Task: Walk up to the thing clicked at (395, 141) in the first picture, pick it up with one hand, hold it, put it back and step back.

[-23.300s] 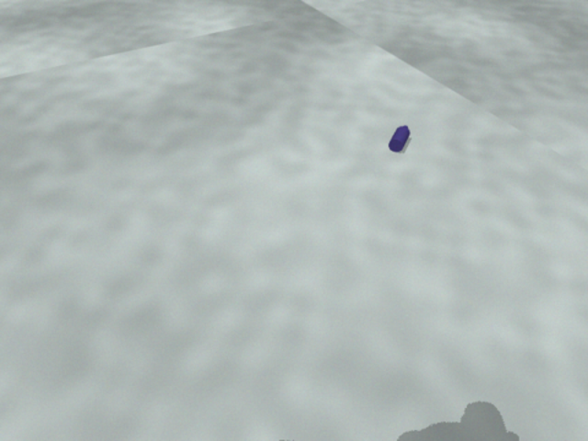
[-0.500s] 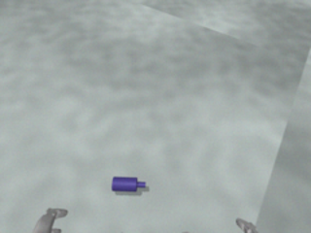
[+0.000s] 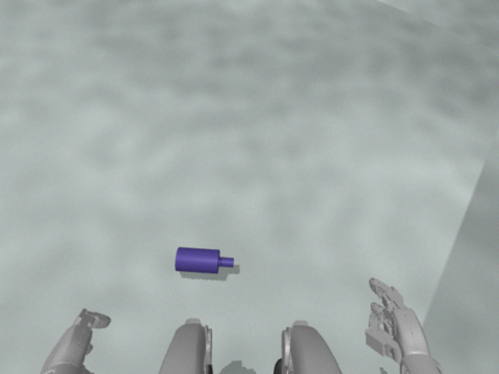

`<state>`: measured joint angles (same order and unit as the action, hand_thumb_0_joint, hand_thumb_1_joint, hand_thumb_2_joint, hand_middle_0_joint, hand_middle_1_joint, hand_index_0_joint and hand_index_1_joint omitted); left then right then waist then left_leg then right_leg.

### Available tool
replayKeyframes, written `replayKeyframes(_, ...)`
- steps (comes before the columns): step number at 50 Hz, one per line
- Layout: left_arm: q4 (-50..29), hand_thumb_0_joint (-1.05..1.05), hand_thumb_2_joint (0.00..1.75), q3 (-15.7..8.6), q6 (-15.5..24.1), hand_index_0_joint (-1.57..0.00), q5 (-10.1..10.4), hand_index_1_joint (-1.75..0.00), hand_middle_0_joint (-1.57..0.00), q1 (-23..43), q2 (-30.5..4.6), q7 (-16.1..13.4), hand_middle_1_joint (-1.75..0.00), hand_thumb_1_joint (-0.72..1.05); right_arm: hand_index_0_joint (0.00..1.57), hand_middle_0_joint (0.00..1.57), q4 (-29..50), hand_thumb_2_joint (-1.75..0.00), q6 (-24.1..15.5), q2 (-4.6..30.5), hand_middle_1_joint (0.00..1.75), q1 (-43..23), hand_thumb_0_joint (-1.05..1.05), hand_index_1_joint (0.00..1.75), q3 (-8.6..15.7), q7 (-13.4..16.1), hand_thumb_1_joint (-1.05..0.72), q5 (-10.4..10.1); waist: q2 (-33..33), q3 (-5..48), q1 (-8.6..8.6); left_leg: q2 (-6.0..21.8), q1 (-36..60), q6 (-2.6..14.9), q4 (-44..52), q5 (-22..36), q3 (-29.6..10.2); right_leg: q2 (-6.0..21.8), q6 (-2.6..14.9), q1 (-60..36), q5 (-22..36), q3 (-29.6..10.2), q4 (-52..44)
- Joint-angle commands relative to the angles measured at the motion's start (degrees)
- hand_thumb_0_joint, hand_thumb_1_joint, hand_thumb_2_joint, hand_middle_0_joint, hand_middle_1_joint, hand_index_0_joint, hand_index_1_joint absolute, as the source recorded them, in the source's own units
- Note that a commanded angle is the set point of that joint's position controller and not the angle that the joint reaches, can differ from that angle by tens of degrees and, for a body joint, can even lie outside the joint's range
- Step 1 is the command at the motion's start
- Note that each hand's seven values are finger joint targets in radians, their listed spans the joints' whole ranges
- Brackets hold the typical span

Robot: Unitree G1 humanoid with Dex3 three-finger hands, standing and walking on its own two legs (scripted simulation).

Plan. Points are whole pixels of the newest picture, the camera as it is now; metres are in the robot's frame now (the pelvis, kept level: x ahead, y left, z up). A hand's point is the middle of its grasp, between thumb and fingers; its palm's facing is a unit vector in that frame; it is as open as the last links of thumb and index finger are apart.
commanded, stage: rise first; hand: left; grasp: from above
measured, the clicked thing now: (205, 260) +0.45 +0.12 -0.61
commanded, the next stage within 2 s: none
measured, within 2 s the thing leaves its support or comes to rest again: neither
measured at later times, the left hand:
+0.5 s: hand (149, 297) +0.29 +0.23 -0.35, palm faces -0.49 -0.29 -0.82, open 13.9 cm
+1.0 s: hand (164, 277) +0.36 +0.22 -0.44, palm faces -0.48 -0.01 -0.88, open 14.0 cm
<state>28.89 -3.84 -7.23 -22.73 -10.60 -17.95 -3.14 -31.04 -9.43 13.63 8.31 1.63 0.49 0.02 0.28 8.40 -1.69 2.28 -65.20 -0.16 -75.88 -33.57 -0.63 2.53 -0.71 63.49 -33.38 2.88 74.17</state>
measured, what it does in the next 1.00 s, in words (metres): lowers itself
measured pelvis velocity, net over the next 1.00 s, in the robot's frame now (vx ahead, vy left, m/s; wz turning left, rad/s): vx -0.08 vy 0.00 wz -0.07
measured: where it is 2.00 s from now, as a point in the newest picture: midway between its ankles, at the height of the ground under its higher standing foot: outside the picture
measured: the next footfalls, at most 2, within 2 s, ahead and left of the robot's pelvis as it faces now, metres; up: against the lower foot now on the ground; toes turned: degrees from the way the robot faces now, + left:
none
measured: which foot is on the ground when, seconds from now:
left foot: down 0.00-1.00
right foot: down 0.00-1.00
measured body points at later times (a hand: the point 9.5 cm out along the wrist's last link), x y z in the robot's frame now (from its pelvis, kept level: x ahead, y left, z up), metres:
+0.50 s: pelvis -0.07 -0.01 -0.19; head +0.14 +0.00 +0.21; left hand +0.31 +0.24 -0.30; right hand +0.07 -0.28 -0.33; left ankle +0.02 +0.12 -0.61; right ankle +0.01 -0.13 -0.61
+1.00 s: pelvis -0.08 +0.00 -0.27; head +0.14 +0.03 +0.12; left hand +0.38 +0.22 -0.39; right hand -0.02 -0.28 -0.39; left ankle +0.02 +0.12 -0.61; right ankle +0.01 -0.13 -0.61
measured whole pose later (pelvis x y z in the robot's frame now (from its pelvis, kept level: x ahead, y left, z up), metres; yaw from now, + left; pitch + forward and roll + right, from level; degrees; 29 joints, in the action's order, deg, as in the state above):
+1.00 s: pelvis -0.08 +0.00 -0.27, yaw -4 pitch +34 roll -5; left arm 73.6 0.6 10.2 -68.9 46.4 -31.2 -20.2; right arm -43.8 -3.4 14.3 7.4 2.3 -4.5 5.7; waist 0.2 6.8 -9.4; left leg 2.4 -125.5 0.7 -128.9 -37.9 -4.3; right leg 2.2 -0.7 122.5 -37.4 2.9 125.7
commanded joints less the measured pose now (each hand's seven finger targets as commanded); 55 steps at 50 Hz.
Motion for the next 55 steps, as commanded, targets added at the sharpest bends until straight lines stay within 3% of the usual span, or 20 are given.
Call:
replayKeyframes(1, -5.05, 0.0, 0.96, -1.7, 4.85, -0.08, -5.49, -1.05, -0.08, 6.23, -9.1, -3.04, -1.06, -0.54, 0.2, 0.2, 4.47, -0.9, -3.25, 9.53, 0.3, 0.65, 0.0, 0.3, 4.28, 0.06, -0.88, -0.56, 3.84, 19.66, -0.8, -1.87, 7.04, 0.43, 1.19, 16.68, -1.24, -2.38, 2.1, 2.06, 14.2, -0.9, 0.8)
replayKeyframes(2, -4.76, 0.0, 0.96, -1.51, 5.62, -0.09, -6.83, -1.05, -0.09, 8.3, -9.63, -3.46, -1.05, -0.54, 0.2, 0.2, 4.15, -0.9, -3.43, 9.89, 0.3, 0.4, 0.0, 0.3, 4.41, -0.15, -0.89, -0.57, 4.52, 21.02, -1.31, -1.72, 5.69, 0.31, -0.33, 16.79, -1.75, -2.36, 2.23, 4.44, 14.19, -0.82, 3.05)
replayKeyframes(7, -1.34, 0.0, 0.99, -1.72, 8.74, -0.08, -12.66, -1.05, -0.09, 15.02, -12.9, -6.07, -1.05, -0.57, 0.2, 0.2, 1.62, -0.9, -3.39, 11.2, 0.3, 0.03, 0.0, 0.3, 5.23, -1.21, -0.9, -0.59, 6.02, 27.74, -0.33, -1.89, 0.08, 0.31, -8.69, 20.57, -2.21, -2.33, 2.5, 12.7, 16.46, -0.68, 11.96)
replayKeyframes(9, 0.57, 0.0, 0.98, -2.29, 9.48, -0.09, -15.25, -1.05, -0.09, 18.16, -14.35, -7.2, -1.05, -0.56, 0.2, 0.2, 0.64, -0.9, -3.03, 11.45, 0.3, -0.13, 0.0, 0.3, 5.78, -1.52, -0.91, -0.55, 6.37, 29.82, 0.53, -2.02, -2.63, 0.48, -11.5, 19.14, -1.77, -2.44, 2.53, 15.38, 15.62, -0.81, 14.25)
replayKeyframes(11, 1.36, 0.0, 1.0, -1.53, 10.04, -0.08, -17.7, -1.06, -0.08, 24.97, -14.62, -8.4, -1.05, -0.57, 0.2, 0.2, 0.07, -0.9, -2.41, 11.3, 0.3, 0.48, 0.0, 0.3, 5.98, -1.73, -0.9, -0.44, 4.33, 31.84, -0.63, -2.32, -7.83, 0.79, -14.14, 14.81, -1.06, -2.57, 2.32, 15.68, 13.69, -1.11, 15.19)
replayKeyframes(14, 3.67, 0.0, 1.01, -1.93, 10.62, -0.09, -20.54, -1.05, -0.1, 31.87, -16.86, -9.8, -1.04, -0.57, 0.2, 0.2, -1.38, -0.9, -1.65, 11.61, 0.3, 1.21, 0.0, 0.3, 6.21, -2.02, -0.91, -0.1, 3.66, 35.16, -0.05, -2.38, -11.63, 0.96, -17.67, 11.7, -0.66, -2.49, 2.34, 17.98, 11.13, -1.13, 17.47)
replayKeyframes(17, 8.39, 0.0, 1.01, -0.4, 11.5, -0.09, -23.87, -1.05, -0.09, 40.36, -17.55, -10.22, -1.04, -0.56, 0.2, 0.2, -3.11, -0.9, -0.91, 11.7, 0.3, 2.2, 0.0, 0.3, 6.49, -1.84, -0.9, 0.32, 3.5, 36.77, -1.36, -2.44, -15.69, 1.07, -21.8, 8.73, -0.04, -2.5, 2.26, 20.88, 8.59, -1.08, 19.89)
replayKeyframes(18, 9.45, 0.0, 1.01, 0.88, 11.95, -0.08, -24.25, -1.05, -0.08, 42.55, -16.5, -10.23, -1.05, -0.54, 0.2, 0.2, -3.3, -0.9, -0.72, 11.51, 0.3, 2.46, 0.0, 0.3, 6.69, -1.86, -0.88, 0.47, 2.52, 36.84, -2.25, -2.65, -17.74, 1.16, -22.52, 6.67, 0.03, -2.55, 2.2, 21.39, 6.87, -1.07, 19.98)
replayKeyframes(20, 12.76, 0.0, 1.01, 0.05, 12.55, -0.08, -25.87, -1.04, -0.08, 45.61, -19.21, -10.74, -1.04, -0.51, 0.2, 0.2, -3.95, -0.89, -0.09, 11.51, 0.3, 2.86, 0.0, 0.3, 6.85, -1.79, -0.86, 0.7, 1.16, 37.51, -1.48, -2.7, -20.97, 1.4, -24.47, 4.77, 0.85, -2.77, 2.06, 21.24, 4.33, -1.52, 20.29)
replayKeyframes(21, 16.28, 0.0, 1.02, 0.26, 12.8, -0.06, -26.9, -1.04, -0.06, 47.08, -19.33, -10.85, -1.04, -0.52, 0.2, 0.2, -4.49, -0.89, 0.21, 11.58, 0.3, 3.21, 0.0, 0.3, 6.67, -1.78, -0.85, 0.94, 0.61, 36.04, -2.41, -2.88, -22.9, 1.54, -25.08, 3.0, 0.63, -2.79, 2.1, 22.94, 2.4, -1.26, 20.91)
replayKeyframes(22, 16.8, 0.0, 1.0, -1.11, 13.2, -0.07, -27.7, -1.04, -0.07, 48.6, -21.93, -11.2, -1.04, -0.49, 0.2, 0.2, -4.63, -0.89, 0.56, 11.65, 0.3, 3.2, 0.0, 0.3, 6.68, -1.84, -0.85, 1.12, 0.46, 36.63, -1.21, -2.86, -24.35, 1.61, -26.24, 3.19, 1.09, -2.77, 2.07, 22.12, 2.12, -1.49, 21.62)
replayKeyframes(27, 23.69, 0.0, 1.02, 0.5, 14.71, -0.06, -32.04, -1.05, -0.05, 55.63, -22.12, -12.3, -1.06, -0.51, 0.2, 0.2, -6.15, -0.89, 2.24, 11.59, 0.3, 4.28, 0.0, 0.3, 6.25, -2.19, -0.86, 2.1, 1.74, 35.53, -2.79, -2.82, -27.98, 1.82, -29.34, 0.44, 0.75, -3.09, 2.34, 27.84, -1.12, -0.5, 25.0)
replayKeyframes(31, 27.48, 0.0, 1.03, 0.03, 15.93, -0.06, -35.94, -1.04, -0.05, 59.2, -24.3, -13.7, -1.05, -0.53, 0.2, 0.2, -7.31, -0.9, 3.6, 11.75, 0.3, 5.5, 0.0, 0.3, 5.87, -2.65, -0.87, 2.66, 3.57, 34.29, -3.38, -2.9, -30.35, 1.83, -30.82, -2.04, 0.19, -3.14, 2.6, 32.05, -3.42, 0.54, 28.0)
replayKeyframes(33, 26.11, 0.0, 1.03, 0.84, 16.69, -0.06, -36.92, -1.04, -0.05, 63.96, -24.14, -14.47, -1.04, -0.54, 0.2, 0.2, -7.31, -0.9, 3.97, 11.98, 0.3, 5.66, 0.0, 0.3, 5.81, -2.88, -0.88, 2.97, 5.75, 35.87, -4.28, -2.69, -28.7, 1.6, -31.33, -1.63, -0.38, -3.11, 2.83, 33.91, -2.27, 1.3, 29.68)
replayKeyframes(35, 29.57, 0.0, 1.02, 1.7, 16.81, -0.06, -38.82, -1.03, -0.05, 64.48, -23.01, -15.26, -1.04, -0.53, 0.2, 0.2, -8.36, -0.9, 4.31, 12.4, 0.3, 6.55, 0.0, 0.3, 5.69, -3.05, -0.88, 3.23, 7.48, 34.72, -5.21, -2.55, -28.36, 1.36, -32.4, -0.36, -0.75, -3.04, 3.0, 37.13, -0.09, 2.1, 31.65)
replayKeyframes(38, 30.37, 0.0, 1.03, 0.93, 17.49, -0.05, -40.89, -1.01, -0.05, 67.83, -25.57, -16.93, -1.02, -0.54, 0.2, 0.2, -8.99, -0.9, 4.75, 12.41, 0.3, 7.02, 0.0, 0.3, 5.41, -3.27, -0.89, 3.88, 7.86, 35.35, -5.25, -2.68, -29.67, 1.58, -34.12, -0.34, -0.65, -3.05, 3.05, 38.1, -0.05, 2.38, 32.91)
replayKeyframes(40, 32.31, 0.0, 1.02, 1.75, 17.63, -0.06, -42.16, -1.01, -0.05, 69.97, -24.91, -17.7, -1.01, -0.54, 0.2, 0.2, -9.15, -0.9, 4.91, 12.51, 0.3, 7.04, 0.0, 0.3, 5.15, -3.57, -0.89, 4.29, 8.62, 34.25, -6.39, -2.59, -30.95, 1.65, -35.26, -0.52, -0.63, -3.06, 3.04, 39.75, 0.01, 2.6, 33.94)
replayKeyframes(44, 35.69, 0.0, 1.0, 1.52, 17.59, -0.07, -44.8, -1.0, -0.05, 71.57, -25.45, -19.08, -1.02, -0.52, 0.2, 0.2, -10.34, -0.9, 5.09, 13.32, 0.3, 8.14, 0.0, 0.3, 4.99, -3.96, -0.9, 4.95, 11.03, 35.08, -6.84, -2.37, -29.21, 1.16, -35.92, 0.84, -1.83, -2.83, 3.24, 43.18, 1.81, 3.56, 37.06)
replayKeyframes(47, 37.65, 0.0, 1.0, 2.48, 17.71, -0.06, -45.88, -1.01, -0.05, 73.9, -24.68, -19.69, -1.02, -0.53, 0.2, 0.2, -10.68, -0.9, 5.41, 13.15, 0.3, 8.45, 0.0, 0.3, 4.99, -4.3, -0.9, 5.4, 10.45, 34.58, -8.05, -2.42, -31.14, 1.39, -37.48, 0.4, -1.47, -3.02, 3.2, 43.81, 1.61, 3.77, 37.87)
replayKeyframes(55, 39.63, 0.0, 0.99, 2.4, 18.22, -0.07, -48.4, -1.01, -0.05, 76.85, -26.3, -21.13, -1.03, -0.52, 0.2, 0.2, -11.27, -0.9, 5.93, 12.83, 0.3, 8.47, 0.0, 0.3, 4.25, -4.86, -0.9, 6.51, 10.32, 34.98, -8.37, -2.54, -33.57, 1.79, -41.17, 1.65, -0.52, -3.11, 2.96, 44.11, 2.9, 3.53, 39.57)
